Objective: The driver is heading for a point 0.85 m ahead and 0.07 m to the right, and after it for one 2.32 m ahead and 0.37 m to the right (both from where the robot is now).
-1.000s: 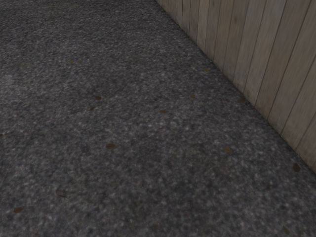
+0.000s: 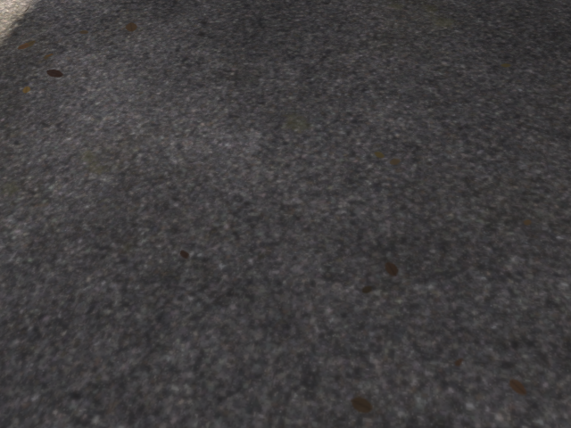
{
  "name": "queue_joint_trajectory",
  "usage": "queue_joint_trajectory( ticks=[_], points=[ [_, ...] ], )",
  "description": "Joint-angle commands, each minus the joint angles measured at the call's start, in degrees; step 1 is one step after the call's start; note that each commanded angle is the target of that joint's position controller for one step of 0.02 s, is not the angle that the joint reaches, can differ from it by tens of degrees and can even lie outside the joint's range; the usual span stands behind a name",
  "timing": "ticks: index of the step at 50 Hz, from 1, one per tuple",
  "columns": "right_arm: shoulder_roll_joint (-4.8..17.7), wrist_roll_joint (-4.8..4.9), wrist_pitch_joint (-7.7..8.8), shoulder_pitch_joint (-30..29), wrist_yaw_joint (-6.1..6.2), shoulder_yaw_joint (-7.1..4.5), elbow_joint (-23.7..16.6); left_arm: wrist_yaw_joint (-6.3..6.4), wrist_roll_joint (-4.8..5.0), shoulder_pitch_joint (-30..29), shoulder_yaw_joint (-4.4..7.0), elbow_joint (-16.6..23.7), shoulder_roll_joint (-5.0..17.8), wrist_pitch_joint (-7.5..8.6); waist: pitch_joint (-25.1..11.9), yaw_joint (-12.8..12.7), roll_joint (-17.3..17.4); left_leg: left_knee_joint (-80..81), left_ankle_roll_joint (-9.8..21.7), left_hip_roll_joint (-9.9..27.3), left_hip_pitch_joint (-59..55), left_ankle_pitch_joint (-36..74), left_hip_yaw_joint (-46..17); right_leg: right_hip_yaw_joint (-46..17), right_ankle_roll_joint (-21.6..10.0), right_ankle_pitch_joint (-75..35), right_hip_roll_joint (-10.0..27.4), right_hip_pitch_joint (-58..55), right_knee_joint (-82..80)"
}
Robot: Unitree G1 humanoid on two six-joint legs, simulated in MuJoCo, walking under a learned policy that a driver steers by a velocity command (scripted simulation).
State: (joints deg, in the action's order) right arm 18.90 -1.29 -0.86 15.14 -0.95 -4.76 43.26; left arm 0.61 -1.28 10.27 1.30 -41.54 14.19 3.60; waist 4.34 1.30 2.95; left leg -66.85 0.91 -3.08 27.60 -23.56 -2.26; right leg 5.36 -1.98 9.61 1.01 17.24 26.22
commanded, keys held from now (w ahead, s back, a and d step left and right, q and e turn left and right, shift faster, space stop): q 0.12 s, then no key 0.36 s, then w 0.46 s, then no key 0.06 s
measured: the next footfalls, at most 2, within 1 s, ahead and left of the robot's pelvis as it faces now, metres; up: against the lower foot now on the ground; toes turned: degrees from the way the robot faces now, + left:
left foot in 0.28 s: +0.14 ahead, +0.12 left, +0.00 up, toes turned +9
right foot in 0.66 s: +0.11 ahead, -0.07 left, +0.00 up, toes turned +9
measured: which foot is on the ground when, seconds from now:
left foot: up 0.00-0.26, down 0.28-0.66, up 0.68-1.00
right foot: down 0.00-0.28, up 0.30-0.64, down 0.66-1.00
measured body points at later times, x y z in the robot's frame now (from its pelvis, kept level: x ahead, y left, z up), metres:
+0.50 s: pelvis +0.07 +0.03 +0.00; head +0.09 +0.05 +0.45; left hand +0.10 +0.30 -0.14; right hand +0.26 -0.18 -0.10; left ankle +0.10 +0.12 -0.74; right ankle +0.07 -0.11 -0.70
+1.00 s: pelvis +0.17 +0.05 +0.00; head +0.20 +0.04 +0.45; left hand +0.06 +0.29 -0.13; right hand +0.39 -0.16 -0.11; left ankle +0.27 +0.19 -0.71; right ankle +0.07 -0.08 -0.74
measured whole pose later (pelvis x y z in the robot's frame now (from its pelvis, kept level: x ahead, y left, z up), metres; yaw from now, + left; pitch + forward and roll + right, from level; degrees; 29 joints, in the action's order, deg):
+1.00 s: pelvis +0.17 +0.05 +0.00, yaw +10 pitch +1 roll +0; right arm 14.7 -2.0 0.7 6.1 -2.5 -2.5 45.5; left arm -0.1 -1.1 27.3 2.2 -56.2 12.3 3.9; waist 0.8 -4.0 1.8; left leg -38.0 0.8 2.8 30.8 -8.8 2.7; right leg 1.5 -1.4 17.1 -1.1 -4.7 11.1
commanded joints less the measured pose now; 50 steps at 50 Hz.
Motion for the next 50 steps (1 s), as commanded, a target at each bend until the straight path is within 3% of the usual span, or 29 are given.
queue_joint_trajectory(
  ticks=[1, 4, 7, 12, 13, 14, 15, 16, 17, 19, 21, 24, 26, 28, 30, 32, 33, 34, 35, 36, 38, 39, 41, 47, 50],
  points=[
    [1.8, -0.04, -1.13, 5.3, -0.96, -0.49, -2.9, 0.17, 0.19, 2.6, 1.93, 2.0, 7.4, 0.79, -8.3, 1.0, -10.6, 0.1, -1.3, 2.1, 2.8, 3.4, -0.6, -8.1, -8.9, -39.0, 15.6, -8.5, -8.3],
    [0.8, -0.28, -1.74, 0.5, -1.55, 0.18, -5.1, 0.47, 0.24, 2.5, 2.18, 1.7, 7.7, -0.01, -7.3, 0.4, -10.8, 7.4, -1.6, 3.7, 3.6, 8.3, 1.0, -3.7, -8.8, -34.1, 15.5, -8.2, -9.3],
    [-0.5, -0.23, -1.79, -3.2, -2.18, 1.05, -6.7, 0.32, 0.27, 2.7, 2.49, 1.4, 8.4, -0.65, -7.0, -0.6, -11.3, 17.8, -0.9, 4.2, -2.6, 11.9, 3.2, 0.5, -7.7, -29.2, 14.5, -5.5, -8.4],
    [0.2, -0.27, -0.99, -5.1, -1.46, 1.08, -7.8, -0.24, 0.59, 5.5, 3.50, 0.0, 10.9, -2.31, -6.9, -2.1, -11.6, 31.9, 1.0, 1.9, -8.6, 7.6, 4.8, -0.8, -6.4, -23.1, 15.6, -8.3, -2.0],
    [0.0, -0.64, -0.30, -3.5, -1.24, 1.11, -7.3, -0.08, 0.93, 5.2, 3.49, -0.2, 10.7, -2.93, -7.3, -1.0, -9.7, 38.9, 1.7, 1.2, -13.1, 11.7, 5.0, 0.0, -4.9, -18.6, 14.4, -7.2, 1.9],
    [1.8, -1.33, 0.57, -1.8, -0.75, 0.79, -6.7, -0.11, 0.44, 8.2, 3.15, -1.0, 9.3, -3.38, -9.0, -0.7, -3.9, 44.9, 2.5, 3.7, -19.1, 18.6, 0.6, 1.8, -2.3, -11.3, 12.0, -4.7, 8.2],
    [6.5, -1.90, 1.36, 0.0, -0.01, 0.27, -7.8, -0.43, -0.48, 11.5, 1.77, 0.8, 4.4, -3.88, -13.0, -1.7, 10.1, 46.1, 5.2, 20.7, -27.1, 39.1, -17.6, 5.2, 1.3, 14.2, 7.7, 3.4, 21.2],
    [8.1, 0.52, 0.97, 0.6, 0.71, -0.18, -7.7, -0.13, 0.79, 8.9, 1.38, 1.7, 4.2, -5.36, -14.8, 0.7, 13.7, 46.9, 15.0, 26.1, -24.8, 46.9, -23.8, 0.3, 2.4, 28.8, 0.1, 7.8, 27.3],
    [5.5, 1.11, 0.75, 1.5, 0.90, 0.42, -6.5, -0.12, 0.60, 6.8, 1.95, 1.1, 6.8, -6.36, -12.6, 1.0, 6.6, 47.2, 15.7, 23.1, -23.7, 44.0, -19.8, -4.0, 2.7, 26.7, 1.7, 8.5, 30.9],
    [1.9, 0.30, 0.37, -4.6, 1.56, 1.97, -6.0, -0.21, 1.03, 5.7, 1.83, -0.1, 5.6, -6.45, -7.1, -2.0, 4.9, 49.2, 12.1, 17.1, -18.6, 37.5, -12.5, -5.9, 2.8, 20.6, 2.3, 8.0, 28.0],
    [0.8, 0.36, 0.45, -6.8, 2.06, 2.41, -6.0, -0.16, 0.12, 8.3, 2.17, -2.3, 6.4, -6.60, -7.5, -3.1, 5.6, 49.0, 10.7, 14.2, -17.6, 40.4, -8.4, -4.7, 3.1, 17.0, 1.1, 4.5, 26.8],
    [0.7, 0.29, 0.95, -6.1, 1.85, 2.57, -4.6, -0.19, 0.66, 7.7, 1.62, -3.0, 4.4, -6.86, -8.7, -2.6, 3.6, 49.0, 10.6, 13.8, -17.6, 36.3, -7.4, -4.8, 3.2, 16.1, 0.5, 1.0, 20.3],
    [1.8, -0.04, 0.65, -3.7, 1.56, 2.05, -3.0, -0.43, -0.07, 6.8, 1.25, -3.2, 3.8, -6.69, -9.0, -1.0, 5.3, 52.7, 10.9, 13.1, -17.2, 11.8, -10.0, -3.2, 2.8, 16.0, -0.6, -0.2, 15.9],
    [3.8, -0.18, -0.20, -2.6, 1.18, 1.16, -1.8, -0.83, -0.58, 6.1, 1.68, -2.8, 5.3, -6.18, -6.5, -0.5, 7.0, 56.1, 11.4, 14.0, -15.4, -6.6, -14.2, -1.9, 1.7, 17.6, -1.7, 0.3, 13.7],
    [4.0, 0.30, -0.67, -3.5, 0.92, 0.82, -1.4, -1.02, -0.36, 8.3, 1.58, -3.8, 4.5, -5.34, -4.2, -2.3, 4.5, 57.0, 10.8, 14.1, -10.4, -12.2, -15.1, -0.9, -0.4, 15.5, -2.3, -4.9, 7.2],
    [2.8, 1.09, -0.70, -6.3, 1.13, 0.78, -1.4, -0.76, -0.55, 14.3, 1.35, -6.7, 3.2, -4.26, -2.0, -6.1, 0.7, 53.1, 8.0, 10.8, -1.2, -15.8, -12.2, -1.2, -3.5, 11.1, -2.6, -16.3, -4.0],
    [-0.2, 1.01, -0.24, -9.5, 1.13, 1.45, -2.9, -0.24, -1.13, 18.8, 1.65, -7.9, 5.5, -3.43, -0.9, -8.0, -5.6, 42.7, 5.4, 7.0, 7.3, -13.2, -7.9, -12.2, -5.9, 20.6, 4.9, -21.7, -11.5],
    [-4.2, 1.40, 0.62, -12.4, 0.87, 2.44, -5.3, 0.09, -0.30, 20.9, 2.97, -8.2, 11.3, -2.86, 0.0, -8.8, -16.1, 28.3, 2.3, -1.3, 15.3, -5.4, 2.8, -32.2, -9.9, 37.3, 18.4, -22.4, -22.1],
    [0.1, -0.18, 1.22, -14.6, 0.73, 1.49, -5.9, 0.21, -0.65, 17.8, 3.72, -8.6, 12.2, -2.87, 7.0, -7.3, -12.2, 22.2, 2.3, 1.4, 16.9, 0.3, 0.6, -38.2, -12.3, 40.2, 22.4, -13.6, -25.9],
    [0.9, -0.26, 1.72, -11.6, 0.07, 1.02, -4.8, 0.17, -0.15, 13.4, 3.15, -7.8, 9.9, -2.30, 7.5, -3.6, -9.5, 19.4, 2.1, 3.1, 15.1, 4.6, -1.1, -34.7, -11.5, 36.1, 19.9, -11.8, -25.7],
    [2.0, -0.94, 2.13, -6.6, -0.97, 0.45, -1.6, -0.22, 0.68, 10.0, 2.91, -7.3, 8.0, -0.96, 3.9, -1.3, -9.2, 16.4, 1.1, 3.6, 13.0, 9.3, 0.6, -24.4, -8.4, 23.4, 13.9, -14.9, -24.5],
    [1.5, -1.35, 2.16, -6.0, -1.33, 0.46, -0.7, -0.26, 0.80, 10.6, 2.67, -7.7, 6.9, -0.30, 2.3, -1.6, -8.9, 14.8, 0.7, 3.9, 12.4, 10.8, 1.9, -20.6, -8.0, 18.0, 12.1, -16.1, -23.7],
    [-0.5, -1.15, 2.17, -8.0, -1.56, 0.98, -1.0, -0.54, 0.76, 14.0, 2.54, -9.5, 5.9, 0.53, 1.2, -2.8, -8.6, 14.7, 0.1, 4.7, 13.7, 13.1, 3.3, -17.0, -8.1, 11.3, 10.8, -18.2, -22.7],
    [-1.9, -0.66, 2.47, -17.8, -1.75, 2.08, -3.6, -0.62, 0.16, 19.7, 2.62, -12.8, 6.3, 0.99, 2.8, -6.6, -9.6, 26.9, -0.9, 5.5, 11.4, 16.0, 6.2, -12.2, -9.0, -3.4, 10.8, -19.0, -20.0],
    [-2.4, -0.60, 3.02, -16.4, -1.19, 2.39, -3.1, -0.33, 0.10, 19.4, 2.55, -14.1, 6.8, 0.69, 2.5, -5.3, -10.5, 32.6, 0.8, 3.3, 2.3, 13.7, 8.1, -9.1, -7.4, -24.3, 10.7, -17.1, -13.2]
  ],
)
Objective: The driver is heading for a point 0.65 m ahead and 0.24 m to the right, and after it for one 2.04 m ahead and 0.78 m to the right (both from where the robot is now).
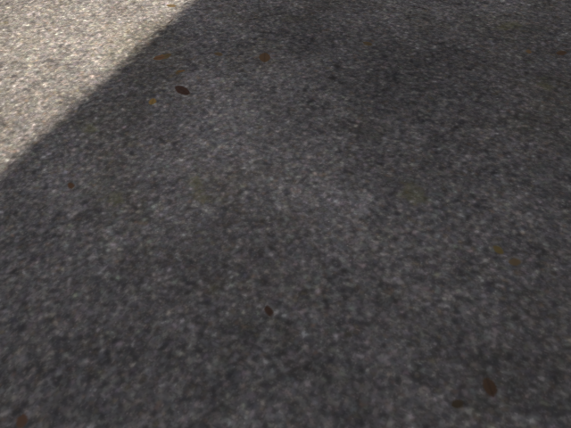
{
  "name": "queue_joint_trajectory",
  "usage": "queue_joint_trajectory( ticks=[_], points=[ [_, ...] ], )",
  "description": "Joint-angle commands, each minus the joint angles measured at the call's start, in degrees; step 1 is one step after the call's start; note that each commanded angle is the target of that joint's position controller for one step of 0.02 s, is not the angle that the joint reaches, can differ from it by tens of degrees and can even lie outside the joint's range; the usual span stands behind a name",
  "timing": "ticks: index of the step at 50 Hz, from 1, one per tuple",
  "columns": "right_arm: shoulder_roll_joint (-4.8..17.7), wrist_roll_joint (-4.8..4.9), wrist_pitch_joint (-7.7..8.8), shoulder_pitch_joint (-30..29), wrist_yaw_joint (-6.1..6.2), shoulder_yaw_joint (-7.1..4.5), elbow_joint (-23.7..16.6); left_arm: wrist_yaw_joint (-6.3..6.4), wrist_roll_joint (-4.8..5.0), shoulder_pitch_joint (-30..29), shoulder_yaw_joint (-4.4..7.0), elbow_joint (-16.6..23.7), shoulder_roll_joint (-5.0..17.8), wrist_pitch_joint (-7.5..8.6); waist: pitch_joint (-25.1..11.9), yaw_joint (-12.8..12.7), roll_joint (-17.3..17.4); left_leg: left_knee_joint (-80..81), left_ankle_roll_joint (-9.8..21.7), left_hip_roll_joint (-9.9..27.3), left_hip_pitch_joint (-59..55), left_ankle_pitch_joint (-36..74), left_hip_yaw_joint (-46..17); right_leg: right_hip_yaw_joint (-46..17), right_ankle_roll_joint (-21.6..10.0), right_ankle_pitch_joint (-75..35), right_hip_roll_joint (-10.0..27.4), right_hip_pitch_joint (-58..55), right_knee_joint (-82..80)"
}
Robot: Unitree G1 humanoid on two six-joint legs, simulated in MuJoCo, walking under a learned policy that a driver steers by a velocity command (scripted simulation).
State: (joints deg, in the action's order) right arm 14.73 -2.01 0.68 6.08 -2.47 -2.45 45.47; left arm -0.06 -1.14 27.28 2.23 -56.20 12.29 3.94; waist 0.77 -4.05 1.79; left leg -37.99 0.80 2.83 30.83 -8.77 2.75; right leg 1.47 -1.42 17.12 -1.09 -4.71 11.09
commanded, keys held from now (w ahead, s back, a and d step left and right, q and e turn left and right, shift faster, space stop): no key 0.22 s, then e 0.16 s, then w+e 0.62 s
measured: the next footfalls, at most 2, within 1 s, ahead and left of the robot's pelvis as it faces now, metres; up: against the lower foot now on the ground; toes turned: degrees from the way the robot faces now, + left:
left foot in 0.08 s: +0.18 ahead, +0.11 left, +0.00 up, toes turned +3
right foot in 0.62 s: +0.15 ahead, -0.08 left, +0.00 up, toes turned -14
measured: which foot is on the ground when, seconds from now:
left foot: up 0.00-0.06, down 0.08-0.62, up 0.64-1.00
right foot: down 0.00-0.10, up 0.12-0.60, down 0.62-1.00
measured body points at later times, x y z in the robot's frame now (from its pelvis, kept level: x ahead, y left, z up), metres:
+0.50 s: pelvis +0.12 +0.04 +0.00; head +0.13 +0.02 +0.45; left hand +0.22 +0.27 -0.14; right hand +0.15 -0.23 -0.14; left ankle +0.14 +0.11 -0.74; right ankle +0.12 -0.07 -0.71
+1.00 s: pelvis +0.30 -0.02 -0.01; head +0.33 -0.04 +0.44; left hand +0.35 +0.25 -0.14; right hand +0.40 -0.32 -0.11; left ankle +0.48 +0.04 -0.72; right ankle +0.11 -0.07 -0.74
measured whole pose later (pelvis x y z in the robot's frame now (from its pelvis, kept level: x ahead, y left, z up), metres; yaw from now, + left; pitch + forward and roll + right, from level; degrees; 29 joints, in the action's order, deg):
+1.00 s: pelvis +0.30 -0.02 -0.01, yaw -24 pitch +2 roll +0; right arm 15.2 -1.3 2.0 1.1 -1.9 -1.9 44.5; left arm 0.2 -0.7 25.6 4.5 -55.1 14.5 2.8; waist 2.1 -4.9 1.5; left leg -34.8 -1.0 1.8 32.4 -6.6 0.3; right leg -9.5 -3.6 21.5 -4.3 -4.5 15.5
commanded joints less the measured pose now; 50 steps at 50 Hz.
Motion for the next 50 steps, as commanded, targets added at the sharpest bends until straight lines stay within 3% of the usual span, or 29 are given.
queue_joint_trajectory(
  ticks=[1, 3, 4, 5, 6, 7, 8, 9, 11, 13, 15, 19, 21, 23, 27, 29, 30, 31, 32, 33, 34, 35, 36, 37, 39, 43, 46, 48, 50],
  points=[
    [2.0, 0.29, 1.72, -5.2, 0.78, -0.05, -4.6, 0.42, 0.03, 2.0, 1.63, 0.2, 9.0, 0.21, 5.0, 1.1, -9.5, 5.0, 1.9, -3.6, -5.3, -0.6, 3.3, -5.0, -7.2, -39.1, 13.1, 5.5, 4.8],
    [3.6, -0.18, 2.72, 6.9, 1.93, -0.91, 0.0, 0.52, 0.84, -0.3, 1.50, 0.0, 9.1, 0.09, -0.9, 6.9, -7.1, 12.7, 4.1, -5.9, -20.6, 6.7, 3.2, -2.4, -4.2, -48.4, 10.1, 7.2, 17.9],
    [6.5, -1.20, 3.52, 14.7, 2.56, -1.71, 2.1, 0.63, 1.26, -1.1, 0.98, 0.9, 7.9, 0.35, -6.5, 9.8, -4.9, 12.3, 5.4, 0.4, -33.5, 13.2, -2.1, -1.3, -2.6, -36.0, 7.8, 14.7, 27.6],
    [13.2, -2.02, 3.54, 21.2, 3.04, -3.13, 2.7, 0.68, 2.93, 4.2, -0.60, 2.5, 1.5, 0.22, -16.6, 9.3, 8.8, 10.3, 12.3, 20.0, -50.8, 33.3, -23.2, 2.7, 0.1, 0.5, 0.7, 29.7, 47.8],
    [14.2, 1.58, 2.77, 22.6, 2.84, -3.73, 4.0, 1.43, 2.11, 5.3, 1.11, 0.7, 6.5, -0.72, -20.8, 9.5, 9.0, 14.4, 17.7, 23.5, -45.3, 45.4, -31.8, -3.0, -0.2, 16.6, -3.3, 29.5, 57.9],
    [10.6, 2.47, 2.67, 16.0, 2.72, -2.68, 3.2, 1.49, 1.26, 2.5, 1.38, 0.9, 6.5, -1.46, -13.8, 6.2, 4.5, 15.5, 16.7, 20.3, -37.9, 40.6, -23.5, -6.0, -0.7, 14.5, 0.1, 30.3, 60.5],
    [5.5, 2.21, 2.85, 10.1, 2.76, -1.19, 2.4, 1.15, 0.56, -0.9, 0.75, 1.1, 4.5, -1.50, -7.0, 5.1, 3.2, 17.9, 14.9, 17.1, -30.7, 37.8, -17.9, -5.0, -0.8, 11.6, 1.8, 31.5, 58.1],
    [2.5, 1.86, 2.98, 7.2, 2.92, -0.11, 2.4, 0.91, 0.17, -2.3, 0.71, 1.0, 3.6, -1.81, -3.3, 3.5, 2.7, 20.0, 12.4, 13.8, -25.8, 36.6, -13.3, -4.7, -0.6, 9.2, 3.6, 30.5, 54.0],
    [1.1, 1.44, 3.25, 5.8, 3.32, 0.65, 3.4, 0.44, -0.71, -0.8, 0.71, -0.2, 2.9, -3.14, -2.7, 1.2, 3.9, 21.6, 10.6, 10.3, -19.3, 38.5, -7.6, -3.2, 0.3, 5.4, 3.6, 24.1, 49.2],
    [1.9, 0.92, 3.93, 6.3, 3.51, 0.78, 4.3, 0.40, -0.14, 0.3, 0.53, -1.3, 1.6, -4.13, -4.5, 0.1, 3.4, 21.8, 10.8, 10.0, -17.2, 39.6, -4.1, -3.0, 0.9, 3.9, 2.4, 20.4, 45.1],
    [3.7, 0.82, 3.81, 5.7, 3.82, 0.40, 4.4, 0.72, -0.30, -3.3, 0.57, -0.3, 2.0, -4.88, -3.5, 0.3, 4.3, 22.3, 11.0, 10.2, -16.2, 32.0, -3.0, -2.1, 0.9, 2.9, 2.3, 21.3, 40.1],
    [5.7, 0.85, 1.76, 8.1, 4.64, -0.67, 4.9, 0.42, -0.62, -11.5, 0.90, 3.1, 3.7, -5.84, -1.7, 3.1, 4.6, 24.8, 12.3, 12.2, -16.1, 9.6, -4.5, -0.2, 0.3, 1.9, 3.2, 25.1, 36.9],
    [6.7, 0.74, 1.10, 9.7, 4.58, -1.37, 5.1, -0.35, -0.90, -13.8, 0.99, 4.5, 4.0, -5.80, -1.2, 4.3, 4.4, 28.1, 13.0, 14.0, -16.8, -9.8, -7.6, 0.6, -0.2, 3.6, 3.8, 27.1, 35.9],
    [7.5, 0.79, 0.90, 10.3, 4.54, -1.97, 5.1, -1.28, -1.04, -16.2, 1.24, 6.0, 4.4, -5.62, 0.4, 4.9, 3.6, 30.5, 13.3, 15.9, -18.4, -21.1, -10.6, 0.9, -1.0, 5.8, 4.1, 29.5, 34.4],
    [8.9, 0.72, 1.45, 8.9, 3.94, -2.99, 4.6, -2.27, -0.25, -15.6, 1.44, 6.7, 3.6, -4.67, 1.6, 4.2, 1.0, 30.4, 11.6, 16.4, -19.4, -22.4, -8.2, 2.9, -3.6, 7.3, 3.1, 24.9, 26.1],
    [9.2, 1.09, 1.35, 6.7, 3.34, -3.38, 4.1, -2.40, -0.11, -11.0, 1.55, 5.3, 3.0, -4.07, 1.9, 1.7, 0.4, 25.9, 9.2, 13.7, -15.5, -24.0, -3.0, 5.1, -5.2, 2.9, 0.8, 15.3, 15.9],
    [8.1, 0.92, 1.15, 6.0, 3.17, -3.24, 3.9, -2.26, -0.26, -6.7, 2.10, 3.5, 4.3, -3.63, 1.9, 0.3, -1.6, 19.2, 7.1, 10.6, -10.9, -25.9, 0.9, 3.5, -6.4, 4.4, -0.2, 8.6, 11.2],
    [4.4, 0.33, 0.95, 4.2, 2.79, -2.24, 2.6, -1.70, -0.80, -0.7, 3.25, 1.7, 8.2, -2.95, 0.8, -1.8, -12.3, 1.8, 3.9, 5.1, -2.5, -24.5, 8.4, -11.3, -9.4, 15.2, 8.9, 1.6, 2.7],
    [1.2, 0.14, 1.27, 0.3, 2.43, -1.17, -1.4, -1.15, 0.17, 2.0, 4.41, 2.8, 13.9, -2.55, 3.4, -3.0, -20.2, -11.8, 1.0, -4.5, 15.7, -26.8, 7.9, -39.3, -16.0, 29.4, 22.3, -3.1, -5.8],
    [5.1, -1.17, 1.49, -2.3, 2.12, -1.88, -1.5, -0.28, 0.01, -0.3, 4.12, 2.6, 12.5, -2.77, 7.5, -1.9, -10.6, -16.5, 0.8, -1.3, 18.0, -21.2, -0.9, -37.1, -17.4, 24.7, 21.9, 1.2, -5.8],
    [6.1, -0.01, 2.10, -0.9, 1.27, -2.14, -1.1, 0.16, 0.41, -4.0, 3.58, 3.7, 10.9, -2.67, 7.2, 0.9, -8.4, -16.9, 0.3, 0.2, 16.4, -14.5, -2.5, -31.5, -15.8, 18.5, 18.5, 3.0, -4.9],
    [6.5, 0.42, 2.74, 0.3, 0.82, -2.14, -0.3, 0.28, 0.73, -6.3, 3.56, 4.4, 10.4, -2.30, 6.5, 2.4, -7.1, -16.2, -0.2, 0.8, 14.7, -10.2, -2.8, -26.9, -14.1, 10.2, 15.5, 2.9, -5.0],
    [6.9, -0.18, 2.92, 1.0, 0.71, -2.25, 0.5, 0.40, 1.09, -7.7, 3.57, 4.9, 10.3, -1.79, 5.2, 3.2, -6.0, -15.7, -0.8, 1.0, 13.3, -7.1, -2.7, -23.4, -13.0, 2.4, 13.5, 1.8, -4.4],
    [6.7, -0.82, 2.71, 1.5, 0.58, -2.13, 1.0, 0.33, 1.10, -7.6, 3.31, 4.9, 9.3, -1.24, 3.5, 3.4, -5.6, -15.8, -1.5, 0.8, 11.8, -4.9, -2.2, -20.4, -12.5, -5.5, 11.9, 1.5, -3.3],
    [5.4, -0.75, 2.06, -0.1, 0.65, -1.78, 0.1, 0.05, 1.29, -5.1, 3.41, 4.1, 9.5, -0.47, 2.0, 3.1, -4.9, -15.5, -2.7, 0.3, 11.5, -3.0, -1.6, -18.1, -12.6, -16.2, 11.1, 1.1, -1.4],
    [4.2, 0.02, 1.51, -7.7, 0.65, -0.85, -3.2, 0.13, 0.79, -1.4, 3.72, 3.3, 10.2, -0.42, 3.8, 0.7, -6.3, -7.8, -4.0, -0.2, 10.9, 0.6, -0.8, -17.2, -12.4, -20.2, 9.7, 3.9, -0.4],
    [4.2, 0.58, 1.76, -12.1, 0.36, -0.34, -5.5, 0.30, 0.48, -0.4, 4.02, 3.3, 11.3, -0.59, 4.6, -0.7, -7.6, -0.6, -3.4, -1.2, 6.9, 3.1, -1.0, -17.6, -11.5, -23.1, 9.4, 5.4, 1.3],
    [5.3, 0.91, 2.09, -11.4, 0.51, -0.46, -6.2, 0.52, 0.37, -1.4, 4.31, 3.7, 12.3, -0.52, 4.2, 0.1, -8.2, 2.8, -2.0, -1.6, 2.1, 3.5, -1.4, -19.0, -10.2, -26.4, 10.3, 5.9, 2.8],
    [7.0, 1.07, 2.57, -4.5, 1.16, -1.10, -4.7, 0.59, 0.30, -5.0, 4.62, 4.8, 13.5, -0.40, 2.3, 3.7, -8.2, 5.8, -0.2, -3.0, -8.8, 1.2, -1.5, -19.2, -7.8, -32.8, 10.2, 8.7, 7.0]
  ],
)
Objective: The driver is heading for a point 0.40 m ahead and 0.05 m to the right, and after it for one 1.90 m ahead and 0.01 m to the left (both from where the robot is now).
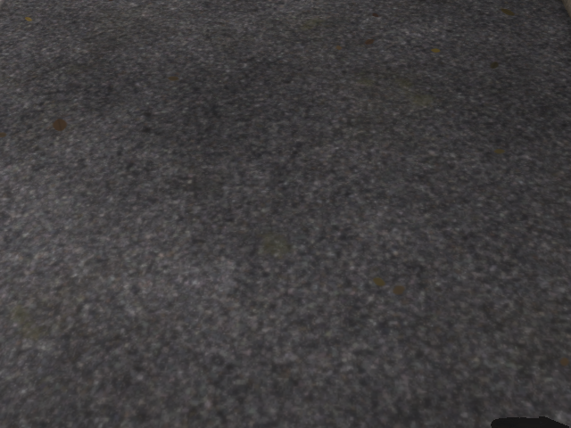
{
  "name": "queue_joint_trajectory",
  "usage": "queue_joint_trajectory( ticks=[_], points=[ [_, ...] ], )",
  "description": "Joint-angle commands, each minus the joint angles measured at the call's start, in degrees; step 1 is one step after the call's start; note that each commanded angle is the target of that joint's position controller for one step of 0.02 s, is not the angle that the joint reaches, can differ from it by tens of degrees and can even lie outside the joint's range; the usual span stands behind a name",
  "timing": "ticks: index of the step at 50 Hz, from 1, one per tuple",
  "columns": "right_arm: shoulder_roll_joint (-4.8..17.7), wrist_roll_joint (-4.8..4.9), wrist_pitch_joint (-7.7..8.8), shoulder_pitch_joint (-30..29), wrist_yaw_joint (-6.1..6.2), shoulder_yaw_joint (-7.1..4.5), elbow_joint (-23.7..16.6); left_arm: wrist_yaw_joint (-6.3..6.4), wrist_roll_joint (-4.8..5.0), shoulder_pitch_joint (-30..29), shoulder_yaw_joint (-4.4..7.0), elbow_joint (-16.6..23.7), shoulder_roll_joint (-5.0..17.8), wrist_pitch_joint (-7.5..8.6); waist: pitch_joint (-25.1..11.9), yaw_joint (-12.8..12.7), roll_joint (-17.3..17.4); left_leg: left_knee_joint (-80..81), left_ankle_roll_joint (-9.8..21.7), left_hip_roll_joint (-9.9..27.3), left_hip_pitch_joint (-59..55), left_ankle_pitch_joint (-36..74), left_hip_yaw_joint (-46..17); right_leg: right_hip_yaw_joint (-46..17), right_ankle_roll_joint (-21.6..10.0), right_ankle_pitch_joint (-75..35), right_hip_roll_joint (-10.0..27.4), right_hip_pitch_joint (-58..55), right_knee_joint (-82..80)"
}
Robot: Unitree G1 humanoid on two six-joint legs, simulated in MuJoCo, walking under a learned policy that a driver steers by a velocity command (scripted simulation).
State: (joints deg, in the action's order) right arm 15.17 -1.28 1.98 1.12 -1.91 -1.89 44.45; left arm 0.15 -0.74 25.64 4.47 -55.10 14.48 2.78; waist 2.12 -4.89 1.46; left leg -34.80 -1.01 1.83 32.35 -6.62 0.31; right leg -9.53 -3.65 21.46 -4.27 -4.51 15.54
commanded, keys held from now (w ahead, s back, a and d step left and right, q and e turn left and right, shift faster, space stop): w+e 0.32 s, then e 0.36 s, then q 0.32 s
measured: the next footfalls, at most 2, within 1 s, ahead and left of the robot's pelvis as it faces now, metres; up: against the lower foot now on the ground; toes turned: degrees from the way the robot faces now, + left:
left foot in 0.04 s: +0.20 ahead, +0.12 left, +0.00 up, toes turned -2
right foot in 0.54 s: +0.41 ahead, -0.13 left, +0.00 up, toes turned -22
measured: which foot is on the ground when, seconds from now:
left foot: up 0.00-0.02, down 0.04-0.52, up 0.54-1.00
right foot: down 0.00-0.04, up 0.06-0.52, down 0.54-1.00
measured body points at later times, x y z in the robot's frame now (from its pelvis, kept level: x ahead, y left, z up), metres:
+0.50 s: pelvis +0.26 +0.00 +0.00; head +0.30 -0.02 +0.44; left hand +0.53 +0.15 -0.10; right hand +0.17 -0.25 -0.14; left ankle +0.16 +0.12 -0.73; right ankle +0.38 -0.13 -0.71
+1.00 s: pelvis +0.36 -0.04 +0.01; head +0.37 -0.05 +0.46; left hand +0.55 +0.14 -0.12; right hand +0.32 -0.31 -0.13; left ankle +0.40 +0.08 -0.71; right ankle +0.38 -0.11 -0.73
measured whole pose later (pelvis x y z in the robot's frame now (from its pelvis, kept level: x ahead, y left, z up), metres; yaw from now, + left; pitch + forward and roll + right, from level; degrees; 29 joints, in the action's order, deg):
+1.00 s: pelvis +0.36 -0.04 +0.01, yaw -21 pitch +0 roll +0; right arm 13.5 -0.7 -3.5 15.5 0.7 -2.4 49.7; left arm 1.2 -1.6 11.2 1.1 -48.2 11.6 -0.1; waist 0.8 0.1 1.4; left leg -42.9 0.0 1.7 19.1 -23.4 -1.2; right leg 2.9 -6.2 7.8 -5.5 14.5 22.1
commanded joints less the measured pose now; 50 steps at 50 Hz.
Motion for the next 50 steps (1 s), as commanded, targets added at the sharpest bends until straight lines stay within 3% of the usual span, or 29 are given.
queue_joint_trajectory(
  ticks=[1, 2, 3, 4, 5, 6, 7, 8, 10, 13, 16, 20, 22, 24, 25, 26, 27, 28, 29, 30, 31, 32, 34, 36, 38, 42, 46, 50],
  points=[
    [7.9, 0.36, 1.62, 7.2, 1.27, -2.38, -1.7, 0.21, -0.06, -4.9, 2.55, 4.1, 12.0, 0.91, -2.1, 7.5, -6.9, 4.3, 2.5, -3.6, -19.0, -2.5, 1.7, -7.5, -4.5, -43.0, 11.8, 9.9, 9.5],
    [9.9, -0.15, 2.29, 16.2, 2.11, -3.25, 0.7, -0.16, 0.14, -5.7, 2.43, 4.4, 11.3, 1.15, -7.3, 11.6, -3.2, 6.9, 3.8, -1.7, -30.9, -2.7, 0.4, -4.4, -3.2, -41.1, 7.5, 13.8, 22.5],
    [14.5, -1.70, 2.71, 25.8, 3.13, -4.19, 0.7, -0.48, 0.19, -4.2, 1.03, 6.2, 6.0, 1.45, -17.0, 14.2, 4.7, 9.8, 5.8, 13.2, -43.8, -20.6, -15.3, -0.6, -2.4, -22.9, 2.9, 21.4, 40.7],
    [18.9, -2.40, 2.14, 21.9, 2.94, -4.84, 0.1, -0.67, 1.87, 1.8, 0.13, 8.4, 1.7, 1.33, -19.5, 8.1, 20.3, 22.6, 10.7, 24.7, -48.4, -28.5, -44.5, 3.0, -1.4, 11.3, -4.4, 37.1, 52.8],
    [13.3, -1.44, 1.59, 16.4, 2.72, -3.98, -0.8, -0.34, 0.05, 0.2, 0.64, 6.5, 6.5, 0.46, -11.7, 6.3, 10.5, 23.6, 11.2, 23.0, -40.2, -36.0, -43.7, 1.9, -2.6, 6.8, 1.3, 40.3, 58.3],
    [8.4, -0.83, 1.64, 12.3, 2.56, -2.79, -1.7, -0.94, -0.39, -3.2, 0.95, 6.6, 7.5, 0.19, -4.9, 5.8, 3.6, 23.2, 10.3, 20.4, -32.6, -31.9, -33.0, 3.2, -2.7, 0.7, 4.0, 40.0, 56.8],
    [6.2, -0.80, 1.86, 10.9, 2.41, -2.18, -1.3, -1.42, -0.36, -5.3, 0.71, 6.7, 6.3, 0.05, -2.1, 5.4, 1.4, 23.5, 9.5, 17.2, -27.9, -20.9, -23.5, 3.9, -2.3, -2.7, 5.9, 38.3, 54.2],
    [5.3, -0.80, 2.16, 11.6, 2.56, -1.84, -0.6, -1.85, -0.95, -6.2, 0.69, 6.9, 5.8, -0.39, -1.2, 5.1, 3.1, 23.9, 8.7, 15.2, -25.7, -13.6, -17.2, 4.4, -1.7, -3.7, 7.1, 37.0, 52.3],
    [4.6, -0.37, 3.24, 13.9, 2.45, -1.58, 0.9, -2.72, -1.26, -7.0, 0.41, 7.4, 4.8, -1.63, -1.2, 4.6, 4.9, 24.6, 8.5, 13.6, -24.5, -3.0, -10.1, 5.4, -0.9, -5.2, 7.7, 36.1, 51.5],
    [5.0, 0.25, 4.44, 16.4, 2.06, -1.87, 2.3, -3.64, -1.18, -12.6, -0.12, 9.9, 3.8, -2.50, -0.2, 4.7, 3.7, 26.4, 9.7, 14.3, -26.5, 4.0, -4.1, 6.2, 0.0, -9.3, 8.7, 41.8, 49.3],
    [4.7, 0.13, 4.44, 17.9, 2.05, -1.84, 3.3, -4.39, -1.21, -18.7, -0.76, 12.4, 3.1, -2.39, 1.4, 5.3, 2.9, 27.2, 9.7, 13.2, -27.7, 8.3, 2.0, 7.9, 1.0, -15.1, 9.0, 45.1, 42.2],
    [5.8, 0.59, 4.13, 17.7, 2.49, -1.94, 3.9, -5.06, -1.18, -24.7, -2.17, 14.6, 0.9, -1.68, 2.5, 5.8, 3.2, 22.5, 7.8, 10.8, -25.5, 27.7, 11.3, 14.7, 0.8, -22.1, 6.6, 35.7, 25.2],
    [7.1, 0.86, 3.55, 19.1, 2.89, -2.26, 4.6, -5.03, -1.65, -24.8, -2.07, 15.0, 1.6, -1.73, 1.1, 5.9, 4.0, 18.6, 6.9, 11.6, -29.1, 34.2, 12.2, 16.1, -0.2, -20.7, 5.1, 33.0, 21.7],
    [8.5, 1.09, 2.54, 19.2, 3.48, -2.76, 4.8, -4.48, -2.17, -21.2, -1.48, 14.4, 3.2, -1.70, -1.3, 4.6, 5.0, 10.8, 6.1, 12.0, -32.4, 43.6, 12.8, 17.0, -2.1, -15.8, 2.4, 28.9, 19.3],
    [9.2, 1.18, 1.86, 19.0, 3.70, -2.99, 4.8, -4.07, -2.41, -16.9, -0.95, 13.3, 4.3, -1.35, -3.7, 2.9, 4.8, 3.4, 5.9, 12.0, -32.8, 44.9, 12.9, 16.7, -3.4, -14.4, 0.8, 24.6, 17.3],
    [9.4, 1.48, 1.27, 18.3, 3.67, -3.07, 4.3, -3.29, -2.84, -10.2, -0.18, 11.2, 5.5, -0.65, -7.6, 0.0, 2.6, -7.7, 4.7, 11.1, -30.5, 38.9, 13.3, 15.9, -4.8, -18.3, -0.6, 16.6, 12.3],
    [8.7, 1.28, 1.16, 19.7, 3.43, -3.02, 3.3, -2.13, -3.28, -4.9, 1.14, 9.9, 9.6, -0.06, -11.9, -2.0, -3.0, -23.5, 2.3, 8.6, -21.1, 19.3, 13.8, 8.4, -7.0, -33.5, 5.7, 5.2, 10.7],
    [1.5, 1.40, 0.72, 26.5, 2.82, -1.58, 0.7, -1.48, -2.45, -7.5, 2.67, 11.4, 16.5, -0.49, -18.5, 4.7, -14.5, -44.7, -0.8, -0.3, 0.1, -34.3, 11.4, -14.1, -16.2, -71.3, 24.8, -13.0, 19.2],
    [5.7, 0.43, -0.20, 23.7, 3.01, -2.18, 0.3, -1.06, 0.72, -2.5, 3.32, 12.8, 16.4, -1.61, -27.1, -0.6, -6.8, -49.9, -1.1, -1.8, 1.7, -31.2, 0.5, -21.0, -20.9, -68.7, 26.6, -12.6, 14.3],
    [5.1, 0.81, -0.48, 19.6, 3.10, -2.03, -0.4, -0.45, 0.91, -7.3, 2.75, 13.2, 14.0, -2.33, -19.5, 1.1, -4.4, -48.7, -0.9, 0.8, 4.3, -25.1, -1.6, -15.8, -19.7, -58.1, 24.5, -5.6, 10.6],
    [5.0, 0.50, -0.45, 16.6, 3.22, -1.79, -0.8, -0.19, 1.24, -11.7, 1.74, 13.7, 10.1, -2.75, -11.7, 2.5, -2.6, -43.6, -0.9, 2.5, 4.0, -20.8, -1.5, -12.0, -17.2, -50.1, 21.1, 3.5, 7.3],
    [5.2, -0.30, -0.91, 15.5, 3.37, -1.91, -0.9, 0.04, 1.28, -13.9, 1.08, 13.6, 8.0, -2.88, -7.5, 4.4, -2.4, -39.3, -1.0, 3.6, 2.5, -18.9, -1.9, -9.6, -14.4, -45.8, 17.6, 9.2, 5.3],
    [5.1, -1.15, -2.98, 17.8, 3.34, -2.01, -0.4, 0.08, 0.73, -15.3, 0.61, 13.9, 6.7, -2.82, -6.9, 6.5, -3.2, -34.9, -1.5, 3.3, -3.3, -17.0, -1.7, -6.7, -12.3, -42.3, 14.3, 16.5, 3.3],
    [3.7, -0.50, -3.88, 20.2, 3.12, -1.77, 0.7, -0.28, -0.21, -15.2, 0.62, 13.8, 7.1, -2.03, -9.2, 7.3, -2.3, -32.7, -1.3, 2.5, -6.2, -15.2, -1.0, -4.2, -11.8, -43.7, 14.0, 18.2, 2.7],
    [3.1, -0.24, -4.28, 19.4, 3.11, -1.71, 1.1, -0.35, -0.54, -14.8, 0.16, 13.2, 6.4, -1.55, -9.4, 6.9, -3.3, -29.5, -0.9, 2.5, -7.1, -13.1, -1.0, -2.8, -10.9, -39.2, 13.8, 19.2, 0.9],
    [2.7, 0.06, -5.18, 16.1, 2.83, -1.45, 2.1, 0.09, -1.09, -13.5, -1.60, 10.7, 3.5, -1.38, -6.7, 5.4, -5.7, -17.9, -0.3, 2.8, -9.9, -10.1, -2.6, -1.4, -7.7, -19.3, 13.5, 19.6, -4.0],
    [3.9, 0.52, -5.20, 13.2, 2.66, -1.68, 1.9, 0.86, -1.22, -13.5, -1.29, 9.6, 6.2, -1.88, -3.6, 4.0, -6.6, -10.4, 0.5, 0.1, -11.9, -14.2, -1.6, -1.5, -7.8, -10.5, 15.0, 18.1, -3.9],
    [3.4, 0.79, -4.39, 13.5, 2.87, -1.68, 1.5, 1.97, -0.55, -12.6, -0.66, 8.9, 7.3, -2.83, -2.9, 3.5, -6.1, -6.5, 1.7, -1.3, -11.2, -20.0, 0.0, -2.8, -9.9, -15.9, 17.9, 13.1, 0.3]
  ],
)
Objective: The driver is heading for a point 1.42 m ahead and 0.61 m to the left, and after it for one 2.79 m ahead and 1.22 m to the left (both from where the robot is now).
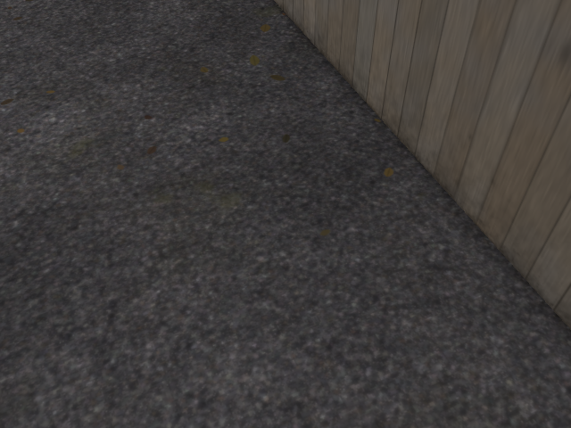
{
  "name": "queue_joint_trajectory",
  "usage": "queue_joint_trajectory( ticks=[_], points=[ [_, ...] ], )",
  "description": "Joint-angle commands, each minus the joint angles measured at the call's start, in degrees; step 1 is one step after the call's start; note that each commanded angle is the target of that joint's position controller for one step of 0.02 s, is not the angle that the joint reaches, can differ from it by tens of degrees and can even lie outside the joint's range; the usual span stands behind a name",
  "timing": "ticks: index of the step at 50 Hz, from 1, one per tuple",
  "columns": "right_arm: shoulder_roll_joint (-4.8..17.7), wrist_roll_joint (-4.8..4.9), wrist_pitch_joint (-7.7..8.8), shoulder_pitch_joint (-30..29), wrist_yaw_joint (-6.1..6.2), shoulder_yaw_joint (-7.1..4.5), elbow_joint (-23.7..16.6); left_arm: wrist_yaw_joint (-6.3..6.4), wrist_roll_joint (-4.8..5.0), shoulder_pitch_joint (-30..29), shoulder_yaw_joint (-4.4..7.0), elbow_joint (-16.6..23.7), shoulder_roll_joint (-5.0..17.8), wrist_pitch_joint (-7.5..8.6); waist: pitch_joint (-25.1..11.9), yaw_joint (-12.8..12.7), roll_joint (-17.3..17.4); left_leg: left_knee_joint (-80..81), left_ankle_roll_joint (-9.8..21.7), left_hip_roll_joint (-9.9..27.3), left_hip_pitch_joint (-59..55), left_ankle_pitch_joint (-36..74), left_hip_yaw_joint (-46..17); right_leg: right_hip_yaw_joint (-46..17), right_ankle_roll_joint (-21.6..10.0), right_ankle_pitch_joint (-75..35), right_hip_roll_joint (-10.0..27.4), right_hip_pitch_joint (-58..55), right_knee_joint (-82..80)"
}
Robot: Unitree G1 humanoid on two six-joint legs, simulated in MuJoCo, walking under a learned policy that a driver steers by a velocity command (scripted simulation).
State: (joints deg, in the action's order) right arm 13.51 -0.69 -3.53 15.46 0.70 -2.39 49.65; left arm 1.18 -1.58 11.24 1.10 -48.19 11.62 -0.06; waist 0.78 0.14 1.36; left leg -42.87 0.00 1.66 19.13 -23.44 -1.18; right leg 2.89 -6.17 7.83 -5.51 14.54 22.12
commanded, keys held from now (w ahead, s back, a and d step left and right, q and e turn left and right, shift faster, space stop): q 1.00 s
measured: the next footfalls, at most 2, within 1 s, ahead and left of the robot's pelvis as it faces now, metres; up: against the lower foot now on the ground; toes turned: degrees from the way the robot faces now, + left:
left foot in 0.10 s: +0.00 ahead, +0.11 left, +0.00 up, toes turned +3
right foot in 0.54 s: +0.09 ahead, -0.08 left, +0.00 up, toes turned +23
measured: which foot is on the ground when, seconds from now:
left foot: up 0.00-0.08, down 0.10-0.54, up 0.56-0.98, down 1.00-1.00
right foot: down 0.00-0.10, up 0.12-0.52, down 0.54-1.00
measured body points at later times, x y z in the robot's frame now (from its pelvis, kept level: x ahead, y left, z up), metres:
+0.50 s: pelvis +0.01 +0.01 +0.00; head +0.05 +0.02 +0.45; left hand +0.08 +0.31 -0.11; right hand +0.16 -0.26 -0.12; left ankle -0.04 +0.11 -0.74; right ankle +0.04 -0.10 -0.72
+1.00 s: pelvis -0.01 +0.00 -0.01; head +0.01 +0.03 +0.44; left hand -0.08 +0.29 -0.13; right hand +0.27 -0.14 -0.11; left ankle -0.07 +0.07 -0.74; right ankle +0.06 -0.10 -0.74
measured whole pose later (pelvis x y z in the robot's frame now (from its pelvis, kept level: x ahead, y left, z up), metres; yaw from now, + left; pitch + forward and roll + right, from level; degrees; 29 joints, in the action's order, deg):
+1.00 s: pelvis -0.01 +0.00 -0.01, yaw +35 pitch -1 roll -1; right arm 16.9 -0.6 -4.0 8.8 -2.7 -3.2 41.2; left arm 0.5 -1.3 12.6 2.8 -42.9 17.5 -1.3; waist 4.4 -0.6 -1.3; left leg -31.4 1.1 -1.2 13.4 -17.5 1.8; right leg 10.7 0.0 17.9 4.9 14.4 33.6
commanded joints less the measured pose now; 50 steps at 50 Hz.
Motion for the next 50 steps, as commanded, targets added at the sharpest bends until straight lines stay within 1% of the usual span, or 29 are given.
queue_joint_trajectory(
  ticks=[1, 3, 4, 5, 6, 7, 8, 9, 10, 12, 14, 17, 21, 24, 26, 27, 28, 29, 30, 31, 32, 33, 34, 38, 43, 47, 48, 49, 50],
  points=[
    [4.6, 0.34, 1.34, -0.1, 0.35, -1.09, -3.6, 1.22, 0.43, 1.7, 2.85, 1.9, 10.3, -0.14, -1.9, -1.2, -5.8, 3.5, 1.0, -1.6, 1.2, -3.2, 2.1, -14.9, -7.4, -5.8, 19.4, -6.8, -4.9],
    [3.4, 0.52, 1.90, 2.6, 0.49, -0.85, -3.0, 1.72, 0.85, 0.9, 3.21, 1.6, 10.7, -0.51, -2.5, 0.5, -5.4, 12.7, 2.0, -2.6, -3.2, 1.8, 3.3, -12.4, -5.7, -11.8, 18.8, -7.0, -1.0],
    [3.9, 0.38, 2.33, 3.3, 0.53, -0.85, -3.0, 1.89, 0.90, 1.1, 3.47, 1.4, 11.0, -0.65, -2.1, 1.2, -4.4, 19.6, 2.8, -2.0, -6.0, 7.8, 1.4, -10.6, -3.4, -12.0, 17.8, -5.3, 1.4],
    [6.9, -0.38, 2.76, 3.6, 0.66, -1.45, -3.3, 1.87, 0.94, 0.9, 3.40, 2.2, 9.9, -0.62, -2.1, 0.5, -0.2, 24.5, 4.8, 2.7, -8.5, 10.9, -6.8, -7.5, -0.3, -8.0, 14.7, -1.4, 7.3],
    [13.2, -0.69, 3.19, 3.2, 0.54, -2.90, -4.6, 1.68, 1.11, 0.1, 2.85, 4.5, 7.0, -0.60, -1.1, -1.0, 8.8, 25.4, 9.8, 15.4, -11.8, 28.9, -23.7, -0.5, 3.7, 7.3, 5.7, 9.3, 16.1],
    [14.3, -0.47, 3.07, 4.8, 0.22, -3.57, -3.8, 1.89, 0.72, -4.7, 2.70, 5.3, 6.9, -1.06, 2.4, 2.4, 11.8, 26.0, 16.7, 20.0, -10.9, 43.6, -27.7, -0.4, 5.1, 23.5, 0.8, 16.0, 25.4],
    [12.7, -0.24, 3.07, 6.0, 0.28, -3.47, -3.6, 1.47, 0.36, -3.9, 2.81, 5.1, 7.3, -1.48, 1.5, 1.7, 6.4, 25.3, 18.2, 17.8, -11.9, 45.9, -24.5, -3.7, 5.8, 23.8, 2.1, 16.7, 33.2],
    [11.4, 0.15, 2.80, 3.5, 0.50, -3.30, -3.9, 1.08, 0.70, -3.3, 2.97, 4.5, 7.3, -1.59, 1.4, 0.2, 3.8, 24.7, 16.4, 14.0, -12.4, 43.8, -20.3, -4.9, 6.3, 20.6, 2.8, 17.5, 35.6],
    [10.6, 0.17, 2.35, 0.8, 0.67, -3.20, -4.6, 0.91, 0.87, -2.8, 3.21, 4.3, 8.0, -1.55, 1.5, -1.0, 3.8, 23.9, 14.1, 11.1, -13.0, 43.8, -17.7, -5.3, 6.9, 18.0, 3.4, 18.3, 36.1],
    [9.9, 0.49, 2.01, -0.3, 0.57, -3.29, -5.6, 0.32, 0.39, -2.3, 3.35, 4.3, 8.9, -1.54, -1.6, -0.8, 4.7, 22.0, 12.9, 8.2, -16.7, 48.8, -15.4, -4.8, 8.3, 15.9, 3.4, 18.4, 36.8],
    [10.3, 0.63, 1.91, 1.8, 0.43, -3.66, -5.3, 0.09, 0.78, -3.6, 3.03, 5.2, 8.4, -1.52, -3.1, 0.6, 4.4, 20.8, 12.9, 7.8, -19.2, 50.2, -15.8, -4.4, 9.1, 15.5, 3.5, 18.9, 34.5],
    [11.7, 0.39, 1.64, 3.8, 0.63, -4.32, -5.2, 0.21, 1.12, -6.2, 2.52, 6.8, 8.2, -1.56, -3.3, 2.4, 5.6, 19.7, 13.2, 8.0, -20.5, 48.6, -18.6, -4.6, 9.4, 15.6, 3.8, 18.7, 29.1],
    [13.3, -0.08, 1.03, 1.8, 0.09, -4.96, -6.6, 0.39, 1.46, -6.3, 2.19, 8.2, 9.2, -1.27, -3.8, 2.7, 7.0, 18.6, 12.4, 7.4, -16.4, 46.0, -22.3, -4.9, 8.3, 15.9, 2.8, 12.3, 22.5],
    [13.9, 0.00, 0.73, -2.1, -0.41, -5.21, -7.9, 0.70, 1.65, -3.2, 2.15, 8.4, 9.8, -0.71, -3.6, 0.9, 7.9, 17.8, 10.1, 5.9, -12.1, 42.1, -25.6, -5.4, 7.2, 14.7, 1.8, 4.6, 13.9],
    [13.2, 0.85, 0.74, -6.2, -0.39, -4.94, -9.0, 1.41, 1.00, 1.6, 2.28, 7.4, 10.1, 0.12, -3.1, -2.7, 6.2, 14.9, 5.6, 2.2, -5.8, 30.9, -25.3, -5.9, 6.4, 4.4, 2.8, -6.1, -1.7],
    [10.1, 0.94, 1.09, -4.4, -0.40, -4.07, -9.7, 2.10, 0.19, 2.8, 3.07, 7.5, 14.1, 0.57, -4.2, -1.6, -2.0, 7.9, 2.5, -2.0, 0.2, 16.8, -20.6, -15.1, 4.3, 5.1, 13.0, -12.3, -7.5],
    [6.3, 0.88, 1.20, 0.5, -0.13, -3.23, -10.4, 1.98, 0.41, -0.7, 3.90, 9.3, 20.0, 0.18, -4.4, 1.6, -15.8, -2.0, 0.2, -12.4, 9.8, -10.0, -8.6, -31.5, -2.1, -7.5, 27.5, -15.1, -8.7],
    [11.9, -0.91, 0.77, 1.1, 0.27, -4.46, -8.7, 1.52, 0.48, 1.3, 3.76, 8.9, 17.7, -0.39, -5.3, 0.1, -11.5, -13.8, -0.3, -8.5, 9.0, -13.2, -6.1, -31.4, -7.2, -11.5, 29.8, -10.8, -6.4],
    [12.8, -0.76, 0.55, 0.3, -0.04, -4.99, -7.9, 1.25, 0.62, -0.6, 2.53, 9.6, 13.6, -0.47, -2.7, 1.2, -7.4, -18.1, -0.2, -7.1, 8.5, -9.8, -6.5, -26.1, -7.1, -11.6, 26.5, -7.4, -6.3],
    [12.1, -0.60, 0.21, 0.0, -0.61, -4.99, -7.3, 1.12, 0.59, -3.8, 1.93, 10.2, 11.4, -0.55, -0.2, 2.2, -6.6, -20.4, -0.6, -5.9, 8.2, -6.0, -5.8, -19.8, -5.5, -10.3, 22.6, -4.8, -6.4],
    [11.7, -0.49, -0.17, 0.1, -1.44, -4.89, -7.1, 1.25, 0.35, -5.2, 1.73, 10.6, 10.8, -0.52, -0.1, 2.6, -8.6, -22.1, -1.1, -5.6, 8.3, -3.0, -4.6, -15.4, -4.0, -10.5, 19.5, -5.0, -6.2],
    [11.2, -0.29, -0.44, 0.5, -2.20, -4.65, -7.0, 1.47, 0.15, -5.1, 1.76, 10.7, 10.9, -0.42, -0.2, 2.3, -10.7, -23.1, -2.0, -5.6, 8.8, -1.6, -3.5, -12.2, -3.8, -13.5, 17.8, -5.8, -5.7],
    [10.9, -0.03, -0.58, -0.1, -2.62, -4.42, -7.1, 1.45, 0.03, -4.0, 1.87, 10.5, 11.0, -0.35, -0.6, 1.6, -10.6, -22.8, -2.6, -5.5, 9.2, -0.8, -2.6, -10.4, -3.9, -15.0, 17.3, -6.8, -5.3],
    [9.8, 0.01, -1.03, -4.5, -3.20, -3.63, -8.8, 1.32, 0.13, 1.0, 2.64, 9.1, 12.1, 0.00, -1.3, -1.3, -10.0, -16.8, -3.6, -4.1, 11.2, -1.1, -1.3, -9.5, -6.1, -15.1, 20.2, -12.3, -4.6],
    [8.1, 0.32, -1.24, -7.1, -3.86, -2.46, -10.6, 0.31, -0.25, 0.8, 3.45, 8.8, 13.6, 0.08, -1.5, -1.8, -10.9, -4.8, -2.0, -2.3, 3.9, -2.4, 2.2, -5.8, -5.8, -13.5, 21.7, -9.5, -3.4],
    [8.2, 0.80, -0.65, -6.3, -3.79, -2.24, -11.6, -0.48, -0.05, 0.7, 4.17, 8.4, 15.3, -0.38, -2.8, -1.2, -11.5, 5.1, 0.2, -3.0, -2.6, -1.0, 5.3, -3.6, -4.2, -16.0, 22.7, -7.8, 0.9],
    [7.8, 0.54, -0.28, -4.8, -3.64, -2.16, -11.3, -0.55, 0.44, 0.0, 4.28, 8.4, 15.5, -0.62, -3.1, 0.2, -10.3, 11.3, 1.0, -3.6, -6.3, 3.1, 5.9, -2.0, -2.6, -14.1, 22.1, -6.1, 3.8],
    [8.4, -0.07, 0.33, -3.1, -3.13, -2.24, -10.8, -0.60, 0.71, 0.6, 4.31, 7.9, 15.1, -0.83, -3.4, 1.4, -7.4, 18.7, 1.9, -3.9, -11.3, 9.4, 4.4, 0.2, 0.5, -9.2, 21.0, -2.5, 8.2],
    [12.5, -1.10, 1.24, -1.4, -2.32, -3.12, -10.7, -0.87, 0.46, 2.8, 3.88, 8.0, 13.0, -1.14, -3.1, 1.8, 4.1, 27.5, 3.8, 4.2, -16.9, 11.2, -9.2, 5.1, 4.6, 2.9, 16.7, 5.9, 20.4]
  ],
)
Velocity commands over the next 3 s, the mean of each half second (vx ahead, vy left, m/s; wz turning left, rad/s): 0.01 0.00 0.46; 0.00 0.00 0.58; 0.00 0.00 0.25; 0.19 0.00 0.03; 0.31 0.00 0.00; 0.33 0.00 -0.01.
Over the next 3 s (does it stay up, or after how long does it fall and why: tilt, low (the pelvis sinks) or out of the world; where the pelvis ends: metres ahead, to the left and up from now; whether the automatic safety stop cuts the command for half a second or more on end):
stays up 0.27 0.31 0.01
